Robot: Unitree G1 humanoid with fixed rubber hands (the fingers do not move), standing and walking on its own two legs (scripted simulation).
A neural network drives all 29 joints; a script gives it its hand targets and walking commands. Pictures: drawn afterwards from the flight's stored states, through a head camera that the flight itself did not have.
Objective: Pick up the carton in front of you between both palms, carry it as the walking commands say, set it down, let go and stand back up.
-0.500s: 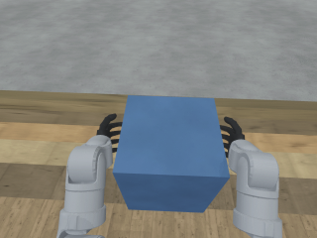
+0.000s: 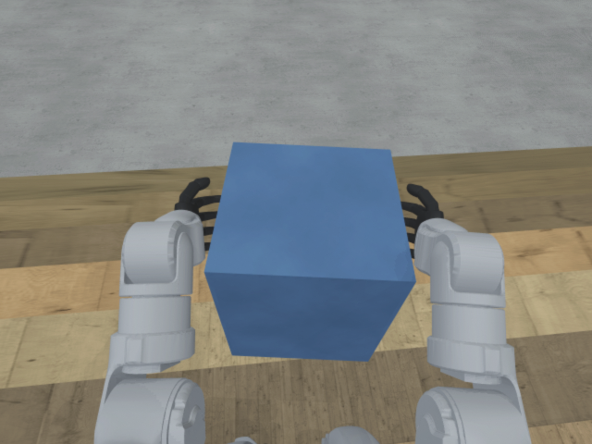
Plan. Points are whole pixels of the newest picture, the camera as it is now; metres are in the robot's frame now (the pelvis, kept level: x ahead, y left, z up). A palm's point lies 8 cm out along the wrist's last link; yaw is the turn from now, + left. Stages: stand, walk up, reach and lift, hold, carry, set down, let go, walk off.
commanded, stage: carry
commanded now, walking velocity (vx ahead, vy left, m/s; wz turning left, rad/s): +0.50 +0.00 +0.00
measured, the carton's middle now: (305, 259) +0.37 -0.02 +0.01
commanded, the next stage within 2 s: none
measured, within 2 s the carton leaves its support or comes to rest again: neither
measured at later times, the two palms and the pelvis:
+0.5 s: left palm (220, 122) +0.68 +0.12 -0.01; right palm (370, 112) +0.71 -0.18 -0.01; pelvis +0.34 -0.05 -0.11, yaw +1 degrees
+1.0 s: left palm (248, 70) +1.04 +0.09 -0.13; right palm (355, 76) +1.02 -0.21 -0.14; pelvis +0.68 -0.04 -0.22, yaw +0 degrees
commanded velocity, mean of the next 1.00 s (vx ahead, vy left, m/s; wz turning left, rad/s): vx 0.50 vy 0.00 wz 0.00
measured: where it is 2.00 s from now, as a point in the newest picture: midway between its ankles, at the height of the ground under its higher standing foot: (290, 209)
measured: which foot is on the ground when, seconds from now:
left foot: down 0.00-0.32, up 0.34-0.76, down 0.78-1.00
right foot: up 0.00-0.30, down 0.32-0.78, up 0.80-1.00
